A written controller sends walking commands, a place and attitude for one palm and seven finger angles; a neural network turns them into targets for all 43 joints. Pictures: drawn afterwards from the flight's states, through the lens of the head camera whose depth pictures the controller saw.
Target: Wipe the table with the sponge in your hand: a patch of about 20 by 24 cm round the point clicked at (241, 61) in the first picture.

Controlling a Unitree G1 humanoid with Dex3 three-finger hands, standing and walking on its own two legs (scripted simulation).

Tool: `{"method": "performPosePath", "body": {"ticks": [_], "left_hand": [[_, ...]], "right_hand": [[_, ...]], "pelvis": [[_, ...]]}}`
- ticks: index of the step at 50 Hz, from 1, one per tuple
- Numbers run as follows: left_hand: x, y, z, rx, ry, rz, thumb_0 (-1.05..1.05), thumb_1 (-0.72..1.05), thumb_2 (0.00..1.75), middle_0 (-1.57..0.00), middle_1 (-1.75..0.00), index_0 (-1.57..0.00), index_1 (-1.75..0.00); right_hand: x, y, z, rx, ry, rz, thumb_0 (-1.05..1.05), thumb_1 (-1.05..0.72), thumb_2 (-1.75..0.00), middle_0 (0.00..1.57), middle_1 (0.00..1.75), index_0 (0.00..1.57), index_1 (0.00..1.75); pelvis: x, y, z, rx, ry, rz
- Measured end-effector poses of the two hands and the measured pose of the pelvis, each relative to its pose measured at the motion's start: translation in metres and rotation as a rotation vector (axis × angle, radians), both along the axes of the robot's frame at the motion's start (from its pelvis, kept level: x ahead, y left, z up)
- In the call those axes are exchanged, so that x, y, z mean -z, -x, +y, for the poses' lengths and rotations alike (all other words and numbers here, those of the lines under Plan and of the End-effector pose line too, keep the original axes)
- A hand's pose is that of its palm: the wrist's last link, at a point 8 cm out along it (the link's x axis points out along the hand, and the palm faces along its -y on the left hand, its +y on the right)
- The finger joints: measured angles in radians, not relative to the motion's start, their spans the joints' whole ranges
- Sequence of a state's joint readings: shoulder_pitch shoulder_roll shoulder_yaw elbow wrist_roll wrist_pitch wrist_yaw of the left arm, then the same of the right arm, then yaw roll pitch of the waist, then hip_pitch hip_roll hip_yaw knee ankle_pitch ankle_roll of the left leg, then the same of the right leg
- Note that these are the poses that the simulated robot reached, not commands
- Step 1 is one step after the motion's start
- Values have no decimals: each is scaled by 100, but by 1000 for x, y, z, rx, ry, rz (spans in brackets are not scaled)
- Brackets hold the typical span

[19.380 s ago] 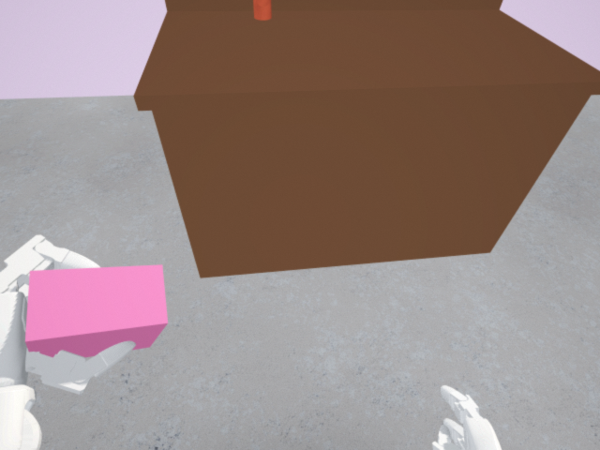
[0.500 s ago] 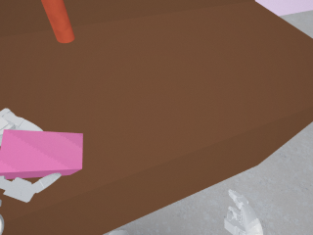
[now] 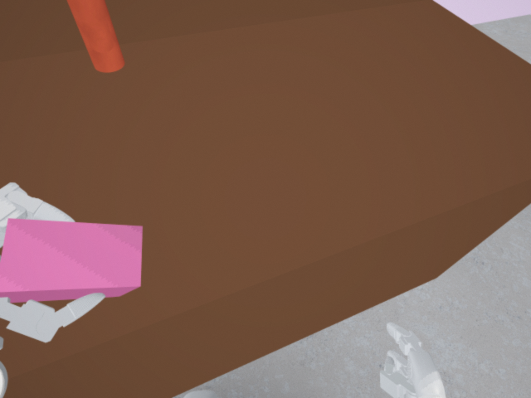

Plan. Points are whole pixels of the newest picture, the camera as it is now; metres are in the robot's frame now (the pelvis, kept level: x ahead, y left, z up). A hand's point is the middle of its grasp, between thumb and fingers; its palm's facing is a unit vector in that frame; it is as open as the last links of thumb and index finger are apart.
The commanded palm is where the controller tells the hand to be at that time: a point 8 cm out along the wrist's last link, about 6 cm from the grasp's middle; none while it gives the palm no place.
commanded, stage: shuffle to correct the standing spot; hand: left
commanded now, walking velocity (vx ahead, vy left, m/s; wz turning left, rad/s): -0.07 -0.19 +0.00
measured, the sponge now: (92, 264) +0.23 +0.21 +0.14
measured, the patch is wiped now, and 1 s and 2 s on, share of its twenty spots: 0.00 0.00 0.00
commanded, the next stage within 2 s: come to a stop and stand still in 0.72 s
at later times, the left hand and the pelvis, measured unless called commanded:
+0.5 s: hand (49, 267) +0.22 +0.24 +0.16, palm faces +0.33 -0.85 -0.40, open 10.3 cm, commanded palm +0.16 +0.28 +0.18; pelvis +0.00 +0.00 +0.00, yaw +0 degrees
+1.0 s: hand (2, 230) +0.24 +0.29 +0.18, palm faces +0.42 -0.80 -0.44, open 10.3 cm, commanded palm +0.16 +0.28 +0.18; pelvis -0.01 +0.01 +0.00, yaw -2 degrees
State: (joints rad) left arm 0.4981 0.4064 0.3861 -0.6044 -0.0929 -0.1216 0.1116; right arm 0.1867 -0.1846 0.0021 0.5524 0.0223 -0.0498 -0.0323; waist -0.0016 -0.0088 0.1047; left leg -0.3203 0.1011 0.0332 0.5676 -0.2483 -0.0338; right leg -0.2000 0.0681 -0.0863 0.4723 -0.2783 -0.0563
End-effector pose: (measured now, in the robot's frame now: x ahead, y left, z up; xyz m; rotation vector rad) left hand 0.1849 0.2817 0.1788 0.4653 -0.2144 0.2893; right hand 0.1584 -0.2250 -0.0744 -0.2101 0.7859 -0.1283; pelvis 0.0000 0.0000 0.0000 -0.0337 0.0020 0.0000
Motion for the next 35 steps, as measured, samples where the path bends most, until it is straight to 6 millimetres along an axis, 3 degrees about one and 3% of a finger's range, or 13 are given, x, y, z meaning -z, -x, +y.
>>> {"method": "performPosePath", "body": {"ticks": [20, 35], "left_hand": [[1, 8, -3, -23, 12, -2, -2, -53, 102, -71, -134, -74, -133], [-2, 7, -4, -12, -10, 11, -2, -53, 102, -71, -134, -74, -133]], "right_hand": [[1, 3, -8, 4, 1, -9, 1, -91, -90, 20, 30, 20, 30], [0, 1, -2, -5, -19, -23, 1, -91, -90, 20, 30, 20, 30]], "pelvis": [[2, 2, -4, -4, -2, -5], [0, 4, -5, 1, 3, 0]]}}
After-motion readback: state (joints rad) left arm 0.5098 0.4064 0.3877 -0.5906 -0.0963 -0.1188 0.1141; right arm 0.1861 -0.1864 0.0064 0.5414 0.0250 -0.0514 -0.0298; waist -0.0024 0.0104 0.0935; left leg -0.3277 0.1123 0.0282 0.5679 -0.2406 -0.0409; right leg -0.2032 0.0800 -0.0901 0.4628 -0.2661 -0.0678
